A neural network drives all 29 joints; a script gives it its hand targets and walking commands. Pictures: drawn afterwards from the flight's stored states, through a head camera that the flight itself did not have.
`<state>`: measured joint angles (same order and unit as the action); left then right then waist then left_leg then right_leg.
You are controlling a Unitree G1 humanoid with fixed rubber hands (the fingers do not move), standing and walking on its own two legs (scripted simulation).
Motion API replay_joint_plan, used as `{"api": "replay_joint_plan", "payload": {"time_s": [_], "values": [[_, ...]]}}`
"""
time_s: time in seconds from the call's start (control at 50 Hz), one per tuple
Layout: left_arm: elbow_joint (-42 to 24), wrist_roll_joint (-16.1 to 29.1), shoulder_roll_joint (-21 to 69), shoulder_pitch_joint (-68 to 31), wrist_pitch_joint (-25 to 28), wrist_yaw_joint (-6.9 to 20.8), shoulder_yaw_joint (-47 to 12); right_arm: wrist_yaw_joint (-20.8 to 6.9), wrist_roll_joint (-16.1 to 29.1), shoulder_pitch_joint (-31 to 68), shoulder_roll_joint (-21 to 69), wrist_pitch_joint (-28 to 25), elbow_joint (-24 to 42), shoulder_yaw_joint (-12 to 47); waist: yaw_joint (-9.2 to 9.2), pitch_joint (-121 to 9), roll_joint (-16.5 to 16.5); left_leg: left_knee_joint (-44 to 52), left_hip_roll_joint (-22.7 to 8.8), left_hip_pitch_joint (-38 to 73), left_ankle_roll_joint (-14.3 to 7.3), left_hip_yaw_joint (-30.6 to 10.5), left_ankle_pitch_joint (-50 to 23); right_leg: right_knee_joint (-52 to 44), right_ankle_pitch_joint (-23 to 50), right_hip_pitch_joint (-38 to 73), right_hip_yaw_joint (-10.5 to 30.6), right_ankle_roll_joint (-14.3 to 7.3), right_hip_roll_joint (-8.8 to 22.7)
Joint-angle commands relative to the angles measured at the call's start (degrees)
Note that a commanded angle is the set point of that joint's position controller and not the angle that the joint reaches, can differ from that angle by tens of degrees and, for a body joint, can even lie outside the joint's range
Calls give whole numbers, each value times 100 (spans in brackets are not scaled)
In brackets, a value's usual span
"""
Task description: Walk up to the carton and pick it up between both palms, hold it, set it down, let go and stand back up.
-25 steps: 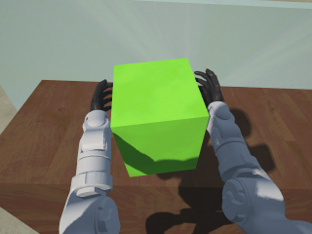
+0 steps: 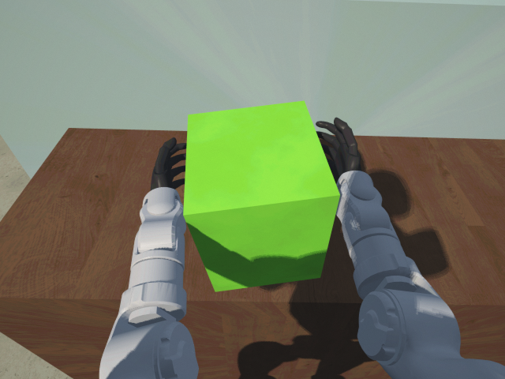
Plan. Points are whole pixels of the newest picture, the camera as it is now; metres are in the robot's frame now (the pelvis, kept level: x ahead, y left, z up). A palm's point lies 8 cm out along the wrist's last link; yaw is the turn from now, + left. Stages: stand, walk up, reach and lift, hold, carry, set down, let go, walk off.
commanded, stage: set down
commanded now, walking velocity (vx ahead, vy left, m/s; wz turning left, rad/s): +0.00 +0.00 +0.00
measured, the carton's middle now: (257, 200) +0.41 +0.00 +0.06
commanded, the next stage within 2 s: none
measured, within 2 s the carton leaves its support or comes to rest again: rests again in 1.50 s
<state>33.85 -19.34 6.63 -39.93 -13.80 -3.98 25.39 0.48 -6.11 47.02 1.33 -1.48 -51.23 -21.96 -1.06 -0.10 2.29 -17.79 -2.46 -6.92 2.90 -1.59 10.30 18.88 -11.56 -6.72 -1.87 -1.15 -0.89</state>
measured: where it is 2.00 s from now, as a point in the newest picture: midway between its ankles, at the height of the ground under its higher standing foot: outside the picture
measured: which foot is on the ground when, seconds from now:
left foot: down 0.00-1.00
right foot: down 0.00-1.00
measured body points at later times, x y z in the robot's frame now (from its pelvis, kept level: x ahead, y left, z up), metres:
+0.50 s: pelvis +0.00 +0.00 +0.00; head +0.00 +0.02 +0.45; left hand +0.40 +0.15 +0.10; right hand +0.42 -0.14 +0.13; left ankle -0.01 +0.15 -0.75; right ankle -0.02 -0.10 -0.75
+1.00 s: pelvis +0.00 +0.00 +0.00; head +0.01 +0.02 +0.45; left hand +0.40 +0.15 +0.09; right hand +0.42 -0.15 +0.12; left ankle -0.01 +0.15 -0.75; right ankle -0.02 -0.10 -0.75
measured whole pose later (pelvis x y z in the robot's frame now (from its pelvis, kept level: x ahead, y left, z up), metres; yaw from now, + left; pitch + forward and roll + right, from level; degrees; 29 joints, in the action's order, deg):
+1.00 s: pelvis +0.00 +0.00 +0.00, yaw +0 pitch +0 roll +0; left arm 36.6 -21.2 9.3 -38.6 -9.3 -3.5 29.6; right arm -2.6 -13.8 44.8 3.1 -4.0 -51.3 -27.9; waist -0.8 0.4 2.2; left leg -17.8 -2.5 -6.9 2.9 -1.1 10.4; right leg 18.9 -11.5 -6.9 -1.5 -1.1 -0.9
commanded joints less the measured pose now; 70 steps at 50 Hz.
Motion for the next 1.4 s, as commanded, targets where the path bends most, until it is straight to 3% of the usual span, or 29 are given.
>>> {"api": "replay_joint_plan", "payload": {"time_s": [0.0, 0.02, 0.04, 0.08, 0.1, 0.14, 0.18, 0.2, 0.28, 0.34, 0.36, 0.44, 0.54, 0.56, 0.62, 0.76, 0.82, 0.84, 0.88, 0.9, 0.94, 0.96, 1.0, 1.04, 1.2, 1.26, 1.28, 1.34, 1.38], "values": [[-256, -21, 2367, -3336, 357, 371, -1351, -808, -666, 2920, 2325, -304, -178, 1123, 421, -2275, -530, 99, 219, 564, 7, 825, -1887, 12, 2553, 572, -380, 353, -144], [-203, -99, 2382, -3221, 349, 376, -1225, -825, -711, 2832, 2347, -313, -142, 1070, 466, -2313, -481, 54, 195, 699, -4, 827, -1959, -13, 2470, 495, -381, 339, -153], [-204, -98, 2395, -3231, 338, 386, -1212, -823, -792, 2735, 2281, -282, -324, 970, 375, -2087, -421, 64, 197, 735, 1, 809, -1911, -48, 2302, 420, -399, 326, -161], [-261, -140, 2408, -3157, 354, 365, -1202, -831, -722, 2874, 2364, -336, -138, 1122, 549, -2283, -524, 27, 188, 798, 15, 840, -2108, -17, 2378, 414, -403, 315, -176], [-276, -77, 2383, -3333, 394, 374, -1216, -836, -790, 2862, 2341, -338, -161, 989, 403, -2399, -473, 18, 217, 751, 12, 822, -1987, -16, 2426, 433, -391, 340, -153], [-320, -174, 2426, -3381, 433, 362, -1164, -853, -808, 2940, 2492, -358, -53, 1065, 513, -2375, -451, 82, 238, 549, -15, 878, -1847, 16, 2389, 557, -376, 362, -127], [-306, -108, 2382, -3415, 460, 378, -1197, -849, -914, 2878, 2408, -385, -105, 950, 378, -2429, -460, 57, 231, 480, -26, 854, -1794, 54, 2551, 614, -394, 372, -123], [-210, -144, 2336, -3344, 486, 383, -1100, -851, -973, 2865, 2436, -401, -51, 1001, 475, -2493, -383, 68, 232, 384, -42, 901, -1745, 79, 2562, 653, -369, 388, -111], [-230, -136, 2546, -3202, 590, 342, -1248, -870, -922, 2868, 2535, -516, 61, 1102, 476, -2503, -503, -4, 241, 355, 18, 883, -2062, 150, 2809, 699, -366, 361, -137], [-110, -241, 2419, -3204, 574, 371, -977, -848, -1012, 2706, 2550, -459, -76, 962, 494, -2291, -313, 64, 250, 284, -66, 891, -1856, 89, 2665, 727, -313, 394, -102], [-123, -229, 2436, -3168, 593, 375, -1062, -852, -1014, 2738, 2533, -486, -38, 991, 494, -2361, -439, 77, 240, 223, -59, 917, -1797, 106, 2649, 749, -335, 379, -87], [-92, -263, 2452, -3164, 571, 369, -1022, -877, -1139, 2568, 2472, -453, -190, 772, 366, -2134, -427, 51, 224, 475, -29, 890, -1888, 6, 2359, 437, -390, 358, -138], [-214, -221, 2483, -3211, 708, 370, -1098, -920, -1133, 2662, 2530, -573, 6, 862, 433, -2504, -520, 31, 236, 337, -10, 896, -1886, 81, 2507, 597, -374, 358, -111], [-131, -243, 2499, -3111, 700, 368, -1143, -910, -1199, 2445, 2481, -540, -173, 785, 325, -2404, -559, 19, 234, 404, -23, 912, -1946, 51, 2467, 518, -407, 334, -113], [-17, -354, 2449, -2890, 669, 393, -896, -916, -1166, 2365, 2551, -498, -174, 863, 458, -2023, -327, 62, 258, 198, -93, 926, -1852, 109, 2677, 741, -352, 397, -101], [52, -388, 2323, -2998, 714, 464, -739, -929, -1341, 2337, 2565, -486, -17, 626, 369, -1953, -295, 213, 282, 54, -163, 948, -1291, 74, 2360, 832, -304, 447, -55], [194, -527, 2357, -2683, 701, 489, -590, -948, -1356, 2295, 2656, -472, 7, 697, 491, -1843, -193, 252, 310, -158, -221, 966, -1315, 121, 2532, 1032, -252, 463, -24], [111, -447, 2462, -2797, 733, 475, -768, -937, -1382, 2228, 2644, -509, -62, 603, 337, -1970, -287, 188, 305, -31, -188, 945, -1412, 157, 2685, 919, -283, 460, -34], [159, -436, 2429, -2730, 757, 482, -775, -952, -1429, 2290, 2530, -528, 3, 630, 395, -1937, -267, 183, 253, 143, -154, 936, -1540, 60, 2414, 692, -362, 419, -83], [136, -448, 2430, -2781, 740, 500, -776, -948, -1482, 2058, 2535, -495, -125, 483, 245, -1832, -327, 139, 311, 68, -144, 937, -1475, 84, 2510, 731, -353, 444, -56], [322, -546, 2454, -2583, 756, 513, -644, -941, -1458, 2174, 2599, -522, 70, 623, 422, -1762, -190, 202, 284, 35, -181, 936, -1524, 56, 2472, 837, -308, 428, -66], [178, -460, 2380, -2776, 785, 523, -653, -924, -1520, 2126, 2643, -514, -62, 512, 331, -1918, -163, 218, 293, -65, -218, 960, -1388, 109, 2527, 933, -292, 464, -32], [235, -531, 2314, -2676, 789, 527, -580, -942, -1436, 2167, 2691, -528, 127, 689, 468, -1697, -187, 268, 318, -140, -259, 988, -1268, 103, 2565, 1019, -234, 478, -12], [248, -554, 2302, -2693, 786, 556, -517, -968, -1557, 2072, 2635, -453, -27, 521, 368, -1647, -137, 314, 323, -129, -256, 964, -1159, 44, 2314, 900, -269, 487, -19], [341, -544, 2279, -2489, 798, 619, -447, -967, -1609, 2044, 2648, -485, 213, 552, 395, -1605, 1, 308, 309, -120, -298, 969, -1221, 77, 2484, 967, -247, 512, -41], [405, -645, 2412, -2353, 797, 620, -447, -995, -1618, 1790, 2665, -438, -11, 544, 344, -1504, -107, 264, 302, -67, -236, 910, -1370, 64, 2497, 851, -306, 470, -57], [267, -614, 2368, -2410, 820, 609, -492, -1021, -1548, 1875, 2629, -481, 62, 531, 413, -1677, -297, 225, 317, -27, -213, 921, -1394, 76, 2437, 821, -291, 456, -48], [431, -614, 2384, -2394, 806, 616, -443, -1011, -1639, 1937, 2653, -485, 204, 514, 360, -1663, -55, 241, 307, -8, -249, 912, -1428, 56, 2505, 817, -308, 490, -61], [290, -667, 2607, -2277, 838, 638, -502, -1022, -1647, 1865, 2859, -504, 178, 579, 396, -1569, -156, 202, 295, 22, -242, 923, -1539, 44, 2439, 729, -316, 457, -66]]}}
